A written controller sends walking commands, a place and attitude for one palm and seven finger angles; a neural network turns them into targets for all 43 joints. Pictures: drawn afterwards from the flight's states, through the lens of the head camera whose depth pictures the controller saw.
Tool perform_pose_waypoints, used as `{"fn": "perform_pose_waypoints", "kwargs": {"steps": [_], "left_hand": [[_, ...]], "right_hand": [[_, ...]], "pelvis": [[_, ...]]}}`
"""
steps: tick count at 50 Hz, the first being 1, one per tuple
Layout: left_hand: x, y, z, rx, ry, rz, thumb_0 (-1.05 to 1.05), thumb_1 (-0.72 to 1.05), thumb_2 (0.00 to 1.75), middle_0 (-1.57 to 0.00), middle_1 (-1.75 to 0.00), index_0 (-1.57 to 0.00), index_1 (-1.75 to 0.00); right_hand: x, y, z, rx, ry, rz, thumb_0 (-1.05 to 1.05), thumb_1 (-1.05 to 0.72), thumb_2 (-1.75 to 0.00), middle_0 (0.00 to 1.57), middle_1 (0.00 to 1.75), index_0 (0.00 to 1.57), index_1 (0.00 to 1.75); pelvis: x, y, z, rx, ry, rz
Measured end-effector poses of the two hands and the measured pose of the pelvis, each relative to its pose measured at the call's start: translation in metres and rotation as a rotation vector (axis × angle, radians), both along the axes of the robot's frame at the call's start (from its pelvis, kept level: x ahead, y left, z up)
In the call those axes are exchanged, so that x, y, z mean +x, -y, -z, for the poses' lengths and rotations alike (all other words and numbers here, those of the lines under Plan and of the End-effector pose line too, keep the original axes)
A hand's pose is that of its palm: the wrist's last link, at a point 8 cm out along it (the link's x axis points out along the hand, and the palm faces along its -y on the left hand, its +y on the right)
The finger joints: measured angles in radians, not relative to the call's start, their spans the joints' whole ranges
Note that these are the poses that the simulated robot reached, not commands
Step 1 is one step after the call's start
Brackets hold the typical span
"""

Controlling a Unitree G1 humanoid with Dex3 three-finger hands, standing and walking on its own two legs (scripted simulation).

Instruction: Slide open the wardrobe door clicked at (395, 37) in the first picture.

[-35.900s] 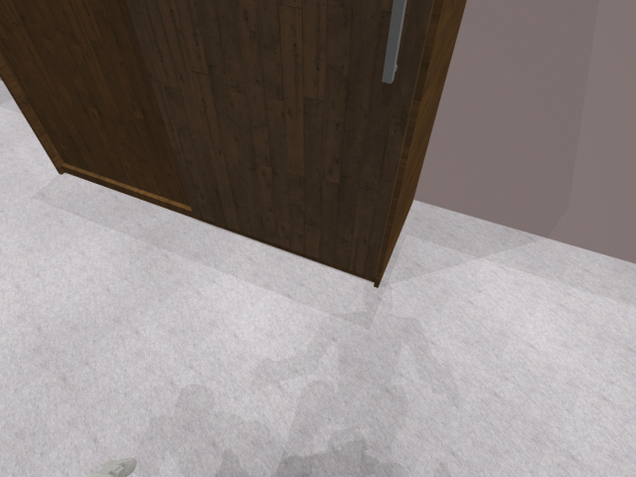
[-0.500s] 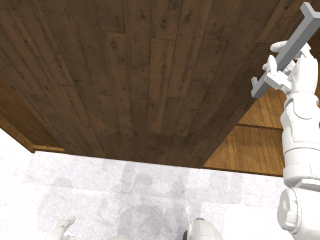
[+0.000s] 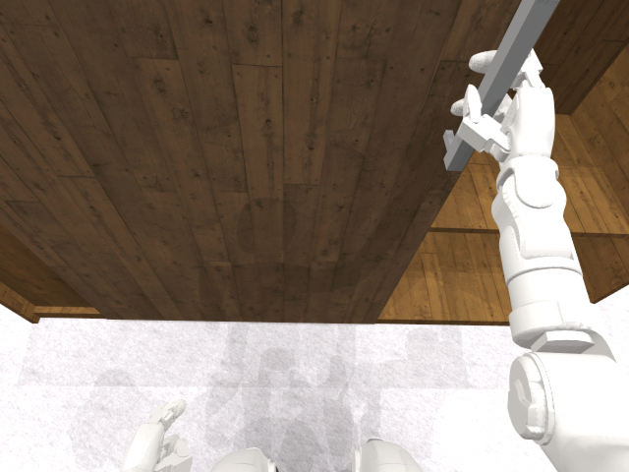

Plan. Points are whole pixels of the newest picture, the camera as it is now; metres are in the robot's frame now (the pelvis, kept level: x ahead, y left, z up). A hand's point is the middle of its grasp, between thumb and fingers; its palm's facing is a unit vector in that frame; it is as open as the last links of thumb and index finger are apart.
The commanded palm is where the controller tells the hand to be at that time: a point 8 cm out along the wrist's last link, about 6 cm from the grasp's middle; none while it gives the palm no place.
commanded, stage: stop walking and hold the door there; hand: right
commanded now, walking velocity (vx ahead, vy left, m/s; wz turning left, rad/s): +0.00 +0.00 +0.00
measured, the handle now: (483, 85) +0.52 -0.16 +0.19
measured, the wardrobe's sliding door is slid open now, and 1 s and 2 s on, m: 0.58 0.58 0.58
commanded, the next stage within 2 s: loosen the grip on the handle in 0.24 s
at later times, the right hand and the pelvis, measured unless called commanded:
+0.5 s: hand (474, 113) +0.48 -0.14 +0.19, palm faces +0.07 +1.00 -0.04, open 6.8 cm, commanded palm +0.44 -0.18 +0.17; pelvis +0.00 -0.01 +0.01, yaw +2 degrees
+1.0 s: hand (470, 115) +0.48 -0.14 +0.18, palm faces +0.05 +0.99 -0.11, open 14.4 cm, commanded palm +0.45 -0.19 +0.19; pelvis -0.03 -0.02 +0.00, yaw +4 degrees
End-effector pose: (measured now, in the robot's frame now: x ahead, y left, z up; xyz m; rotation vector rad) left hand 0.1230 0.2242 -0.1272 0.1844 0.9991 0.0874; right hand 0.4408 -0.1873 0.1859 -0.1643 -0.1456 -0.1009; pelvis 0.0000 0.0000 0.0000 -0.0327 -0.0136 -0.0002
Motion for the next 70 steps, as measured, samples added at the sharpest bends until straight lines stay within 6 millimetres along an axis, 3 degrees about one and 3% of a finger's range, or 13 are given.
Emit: {"fn": "perform_pose_waypoints", "kwargs": {"steps": [8, 17, 21, 24, 27, 34, 38, 44, 50, 61, 65, 70], "left_hand": [[0.007, -0.025, -0.026, 0.125, 0.021, -0.025, 0.01, 0.91, 0.90, -0.20, -0.30, -0.20, -0.30], [0.014, -0.017, -0.029, 0.092, 0.054, -0.052, 0.01, 0.91, 0.90, -0.20, -0.30, -0.20, -0.30], [0.006, -0.011, -0.036, 0.057, 0.114, -0.063, 0.01, 0.91, 0.90, -0.20, -0.30, -0.20, -0.30], [-0.012, -0.013, -0.041, 0.055, 0.144, -0.076, 0.01, 0.91, 0.90, -0.20, -0.30, -0.20, -0.30], [-0.039, -0.018, -0.035, 0.049, 0.137, -0.096, 0.01, 0.90, 0.90, -0.20, -0.30, -0.20, -0.30], [-0.120, -0.028, -0.023, 0.065, -0.033, -0.155, 0.01, 0.91, 0.90, -0.20, -0.30, -0.20, -0.30], [-0.158, -0.034, -0.024, 0.096, -0.103, -0.191, 0.01, 0.91, 0.90, -0.20, -0.30, -0.20, -0.30], [-0.181, -0.035, -0.029, 0.125, -0.129, -0.248, 0.01, 0.91, 0.90, -0.20, -0.30, -0.20, -0.30], [-0.164, -0.027, -0.031, 0.125, -0.094, -0.223, 0.01, 0.91, 0.90, -0.20, -0.30, -0.20, -0.30], [-0.089, -0.006, -0.038, 0.096, 0.049, -0.163, 0.01, 0.91, 0.90, -0.20, -0.30, -0.20, -0.30], [-0.069, 0.000, -0.040, 0.085, 0.087, -0.152, 0.01, 0.90, 0.90, -0.20, -0.30, -0.20, -0.30], [-0.056, 0.004, -0.042, 0.080, 0.099, -0.140, 0.01, 0.90, 0.90, -0.20, -0.30, -0.20, -0.30]], "right_hand": [[0.001, 0.000, 0.002, 0.064, 0.012, -0.042, -0.09, -0.75, -0.82, 0.45, 1.40, 0.23, 1.37], [0.000, 0.001, 0.001, 0.035, -0.001, -0.039, -0.09, -0.76, -0.80, 0.44, 1.39, 0.21, 1.37], [0.016, 0.007, 0.000, 0.046, -0.103, -0.052, -0.10, -0.65, -0.78, 0.44, 1.37, 0.26, 1.38], [0.016, 0.009, 0.000, 0.135, -0.118, -0.037, -0.08, -0.55, -0.74, 0.44, 1.38, 0.34, 1.39], [0.006, 0.007, -0.006, 0.076, -0.042, -0.026, -0.05, -0.40, -0.67, 0.44, 1.38, 0.38, 1.40], [0.002, 0.002, -0.005, 0.064, -0.005, -0.025, -0.01, 0.14, -0.41, 0.43, 1.37, 0.30, 1.32], [0.005, 0.003, 0.001, 0.033, -0.020, -0.030, -0.01, 0.35, -0.30, 0.40, 1.33, 0.30, 1.29], [0.011, 0.001, -0.001, 0.060, -0.025, -0.043, -0.01, 0.49, -0.23, 0.33, 1.25, 0.29, 1.24], [0.014, 0.006, -0.001, 0.048, -0.015, -0.059, -0.01, 0.53, -0.21, 0.38, 1.27, 0.28, 1.20], [0.017, 0.015, 0.001, 0.068, -0.003, -0.091, -0.01, 0.55, -0.20, 0.42, 1.25, 0.31, 1.18], [0.015, 0.028, 0.002, 0.081, -0.010, -0.062, -0.02, 0.55, -0.20, 0.41, 1.23, 0.30, 1.18], [0.007, 0.058, 0.000, 0.067, 0.007, -0.001, -0.02, 0.55, -0.20, 0.36, 1.20, 0.28, 1.16]], "pelvis": [[0.006, 0.010, -0.002, 0.020, -0.012, -0.006], [0.010, 0.012, -0.005, 0.038, -0.025, -0.016], [0.005, 0.009, -0.005, 0.022, -0.072, -0.019], [0.002, 0.010, -0.005, 0.016, -0.097, -0.024], [-0.005, 0.013, -0.004, 0.017, -0.097, -0.035], [-0.027, 0.010, 0.000, 0.011, -0.106, -0.040], [-0.034, 0.011, 0.001, 0.014, -0.122, -0.056], [-0.032, 0.015, -0.002, 0.020, -0.121, -0.074], [-0.025, 0.021, -0.003, 0.026, -0.122, -0.076], [-0.009, 0.032, -0.005, 0.028, -0.115, -0.084], [-0.004, 0.035, -0.006, 0.029, -0.111, -0.087], [0.001, 0.036, -0.006, 0.031, -0.106, -0.086]]}}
